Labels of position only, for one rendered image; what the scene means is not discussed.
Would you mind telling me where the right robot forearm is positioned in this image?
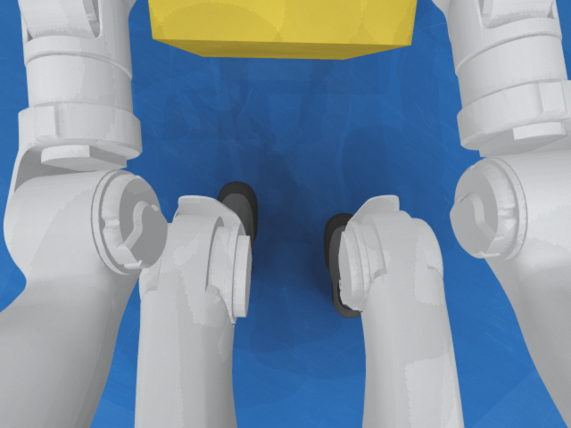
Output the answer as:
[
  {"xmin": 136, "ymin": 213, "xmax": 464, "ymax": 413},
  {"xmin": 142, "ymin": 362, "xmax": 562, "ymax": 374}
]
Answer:
[{"xmin": 432, "ymin": 0, "xmax": 571, "ymax": 157}]

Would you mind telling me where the left robot upper arm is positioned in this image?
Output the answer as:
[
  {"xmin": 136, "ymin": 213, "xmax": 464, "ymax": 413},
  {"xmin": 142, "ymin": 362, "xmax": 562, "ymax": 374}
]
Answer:
[{"xmin": 0, "ymin": 169, "xmax": 168, "ymax": 428}]

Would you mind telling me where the carton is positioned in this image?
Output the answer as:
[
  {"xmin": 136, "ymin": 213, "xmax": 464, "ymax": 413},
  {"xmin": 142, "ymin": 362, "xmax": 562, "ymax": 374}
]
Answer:
[{"xmin": 148, "ymin": 0, "xmax": 417, "ymax": 60}]

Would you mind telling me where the left robot shin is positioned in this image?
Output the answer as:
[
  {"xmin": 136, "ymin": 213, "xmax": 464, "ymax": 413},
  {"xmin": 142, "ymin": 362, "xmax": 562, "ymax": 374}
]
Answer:
[{"xmin": 139, "ymin": 195, "xmax": 246, "ymax": 300}]

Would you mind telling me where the left robot forearm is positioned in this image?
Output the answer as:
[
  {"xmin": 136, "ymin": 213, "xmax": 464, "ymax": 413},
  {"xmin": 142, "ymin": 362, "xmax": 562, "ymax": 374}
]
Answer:
[{"xmin": 4, "ymin": 0, "xmax": 143, "ymax": 253}]

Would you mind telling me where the robot left foot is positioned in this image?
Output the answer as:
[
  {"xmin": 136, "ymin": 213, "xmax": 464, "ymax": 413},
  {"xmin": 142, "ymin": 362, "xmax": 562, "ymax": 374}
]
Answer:
[{"xmin": 218, "ymin": 181, "xmax": 258, "ymax": 276}]

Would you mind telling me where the right robot upper arm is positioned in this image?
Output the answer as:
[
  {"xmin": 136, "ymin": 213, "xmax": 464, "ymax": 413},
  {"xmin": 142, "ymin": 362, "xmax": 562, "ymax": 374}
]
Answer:
[{"xmin": 450, "ymin": 149, "xmax": 571, "ymax": 428}]

